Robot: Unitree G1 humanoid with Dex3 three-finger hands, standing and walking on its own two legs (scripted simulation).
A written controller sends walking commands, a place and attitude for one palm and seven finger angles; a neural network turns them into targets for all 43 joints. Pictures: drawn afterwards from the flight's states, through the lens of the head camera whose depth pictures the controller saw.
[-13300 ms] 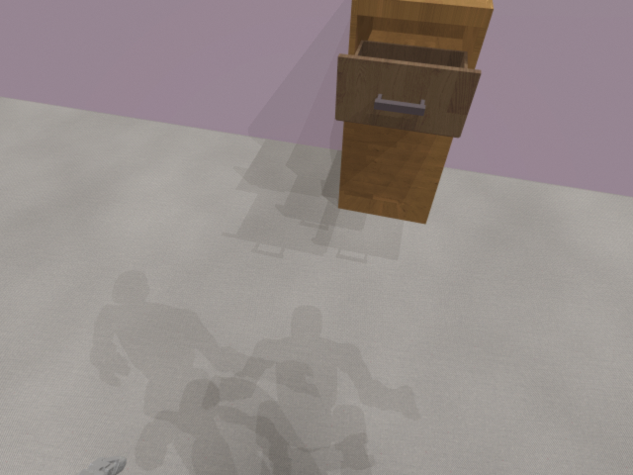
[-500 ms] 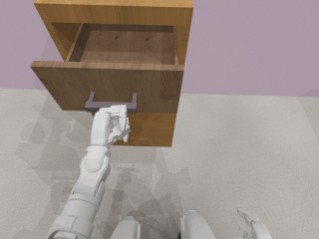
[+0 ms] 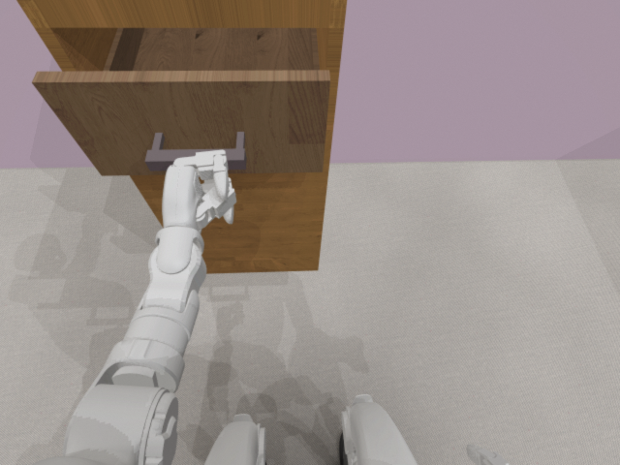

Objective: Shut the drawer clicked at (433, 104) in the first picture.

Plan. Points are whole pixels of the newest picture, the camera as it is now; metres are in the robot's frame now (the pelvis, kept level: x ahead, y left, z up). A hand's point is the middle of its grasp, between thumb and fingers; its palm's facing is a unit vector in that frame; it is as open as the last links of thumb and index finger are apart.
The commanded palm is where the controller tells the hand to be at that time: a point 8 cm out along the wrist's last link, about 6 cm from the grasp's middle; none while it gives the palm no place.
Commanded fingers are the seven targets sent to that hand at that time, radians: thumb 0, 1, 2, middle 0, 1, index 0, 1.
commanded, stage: push the drawer shut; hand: left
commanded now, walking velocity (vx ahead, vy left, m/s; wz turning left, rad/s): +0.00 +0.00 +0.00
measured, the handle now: (198, 149) +0.53 +0.13 +0.05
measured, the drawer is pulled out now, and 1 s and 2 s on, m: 0.10 0.00 0.00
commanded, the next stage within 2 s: pull the fist back off the drawer in 1.08 s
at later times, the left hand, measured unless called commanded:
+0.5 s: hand (236, 157) +0.51 +0.07 +0.05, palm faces -0.03 -1.00 -0.04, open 3.3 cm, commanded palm +0.49 +0.13 +0.05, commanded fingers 0.00 0.90 0.90 -1.40 -1.60 -1.40 -1.60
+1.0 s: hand (235, 135) +0.55 +0.08 +0.05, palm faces -0.04 -1.00 -0.04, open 3.1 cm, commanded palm +0.55 +0.12 +0.05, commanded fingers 0.00 0.90 0.90 -1.40 -1.60 -1.40 -1.60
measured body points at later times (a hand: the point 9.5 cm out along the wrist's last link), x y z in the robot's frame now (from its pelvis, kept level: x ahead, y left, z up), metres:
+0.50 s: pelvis +0.00 +0.00 -0.01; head +0.14 +0.00 +0.42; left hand +0.50 +0.13 +0.06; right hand +0.01 -0.25 -0.13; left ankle +0.00 +0.13 -0.65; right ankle +0.04 -0.13 -0.65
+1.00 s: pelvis -0.01 +0.00 -0.02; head +0.16 +0.01 +0.40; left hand +0.55 +0.13 +0.06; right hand -0.03 -0.25 -0.13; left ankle +0.00 +0.13 -0.65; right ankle +0.04 -0.13 -0.65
